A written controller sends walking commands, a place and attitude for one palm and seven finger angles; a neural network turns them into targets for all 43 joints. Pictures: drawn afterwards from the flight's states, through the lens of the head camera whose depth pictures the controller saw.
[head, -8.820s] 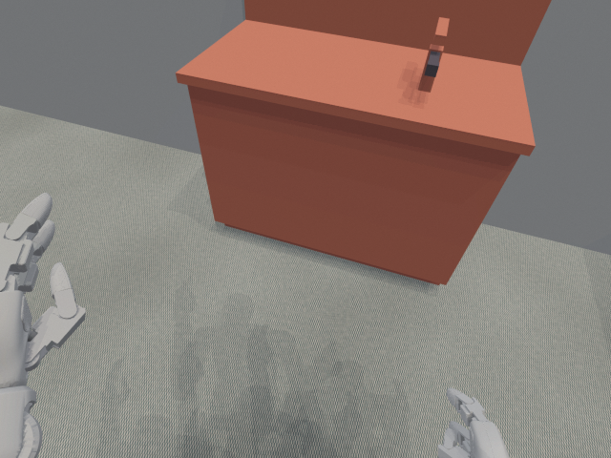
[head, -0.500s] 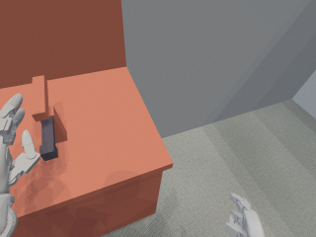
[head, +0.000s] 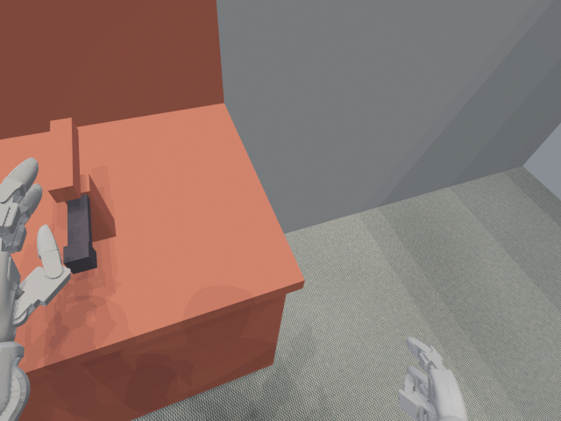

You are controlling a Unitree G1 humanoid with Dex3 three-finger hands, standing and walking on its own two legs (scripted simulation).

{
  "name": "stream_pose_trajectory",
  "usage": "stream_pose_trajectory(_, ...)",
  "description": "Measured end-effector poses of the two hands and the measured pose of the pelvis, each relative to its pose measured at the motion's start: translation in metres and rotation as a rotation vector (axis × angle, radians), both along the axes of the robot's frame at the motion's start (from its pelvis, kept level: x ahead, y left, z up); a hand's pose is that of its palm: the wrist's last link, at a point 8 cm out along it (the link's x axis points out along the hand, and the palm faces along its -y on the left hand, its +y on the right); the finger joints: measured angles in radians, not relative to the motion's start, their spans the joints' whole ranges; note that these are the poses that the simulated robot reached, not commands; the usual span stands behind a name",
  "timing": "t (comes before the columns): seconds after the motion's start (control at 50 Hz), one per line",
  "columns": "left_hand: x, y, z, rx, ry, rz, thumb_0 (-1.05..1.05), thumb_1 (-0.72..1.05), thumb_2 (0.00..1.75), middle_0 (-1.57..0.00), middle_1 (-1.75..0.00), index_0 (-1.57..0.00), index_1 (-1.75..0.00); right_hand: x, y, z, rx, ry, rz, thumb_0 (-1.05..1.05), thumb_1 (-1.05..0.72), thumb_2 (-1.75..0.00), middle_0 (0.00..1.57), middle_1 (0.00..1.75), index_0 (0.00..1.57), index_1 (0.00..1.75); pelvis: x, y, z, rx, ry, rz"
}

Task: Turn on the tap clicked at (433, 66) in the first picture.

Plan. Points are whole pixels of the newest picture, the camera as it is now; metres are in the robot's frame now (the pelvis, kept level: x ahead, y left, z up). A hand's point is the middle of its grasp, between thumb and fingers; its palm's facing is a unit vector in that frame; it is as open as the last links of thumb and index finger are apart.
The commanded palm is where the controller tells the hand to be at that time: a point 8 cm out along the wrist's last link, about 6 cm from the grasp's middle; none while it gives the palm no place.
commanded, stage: shuffle to correct the standing spot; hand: left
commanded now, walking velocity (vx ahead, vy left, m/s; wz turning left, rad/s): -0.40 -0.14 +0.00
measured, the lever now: (80, 257) +0.28 +0.28 +0.08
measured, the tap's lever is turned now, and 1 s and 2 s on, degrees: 0 0 0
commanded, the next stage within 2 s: come to a stop and stand still in 0.14 s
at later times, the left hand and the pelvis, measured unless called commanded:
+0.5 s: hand (52, 326) +0.17 +0.24 +0.15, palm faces +0.41 -0.83 -0.37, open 7.4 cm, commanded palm +0.12 +0.26 +0.18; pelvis -0.04 -0.02 -0.01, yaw +0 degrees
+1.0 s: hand (44, 307) +0.18 +0.24 +0.16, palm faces +0.43 -0.84 -0.34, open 7.4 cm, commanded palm +0.11 +0.27 +0.18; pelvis -0.05 -0.01 +0.00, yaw +0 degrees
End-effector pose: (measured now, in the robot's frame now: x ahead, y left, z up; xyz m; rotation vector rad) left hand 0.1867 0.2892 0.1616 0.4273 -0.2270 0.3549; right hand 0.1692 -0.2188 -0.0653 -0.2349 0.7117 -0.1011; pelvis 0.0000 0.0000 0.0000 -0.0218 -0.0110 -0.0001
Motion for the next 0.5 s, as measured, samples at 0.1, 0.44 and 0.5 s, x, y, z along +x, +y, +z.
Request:
stream_pose_trajectory(0.1, -0.014, -0.011, 0.007, 0.034, -0.013, -0.018, 0.02, 0.89, 0.9, -0.21, -0.3, -0.2, -0.3, 0.002, -0.002, -0.001, 0.008, -0.008, 0.037, 0.01, -0.9, -0.9, 0.2, 0.3, 0.2, 0.3, -0.011, -0.01, -0.001, -0.005, 0.009, 0.004)
stream_pose_trajectory(0.44, -0.054, -0.025, 0.002, 0.017, -0.014, 0.011, 0.01, 0.89, 0.9, -0.21, -0.3, -0.21, -0.3, -0.055, -0.042, -0.017, -0.037, 0.041, -0.043, 0.01, -0.91, -0.9, 0.2, 0.3, 0.2, 0.3, -0.04, -0.022, -0.01, 0.004, 0.018, 0.018)
stream_pose_trajectory(0.5, -0.054, -0.014, -0.001, 0.009, -0.002, 0.035, 0.01, 0.89, 0.9, -0.21, -0.3, -0.21, -0.3, -0.067, -0.041, -0.011, -0.049, 0.052, -0.062, 0.02, -0.91, -0.9, 0.2, 0.29, 0.2, 0.3, -0.042, -0.02, -0.006, 0.022, -0.002, 0.005)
